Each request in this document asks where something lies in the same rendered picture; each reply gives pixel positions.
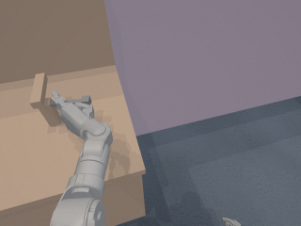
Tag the left robot forearm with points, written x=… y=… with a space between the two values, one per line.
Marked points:
x=88 y=179

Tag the tap lever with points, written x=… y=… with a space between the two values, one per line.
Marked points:
x=84 y=100

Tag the counter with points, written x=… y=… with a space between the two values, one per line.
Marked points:
x=61 y=45

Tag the left robot hand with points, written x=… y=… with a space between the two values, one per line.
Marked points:
x=73 y=115

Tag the robot left upper arm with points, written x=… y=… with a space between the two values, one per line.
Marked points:
x=79 y=212

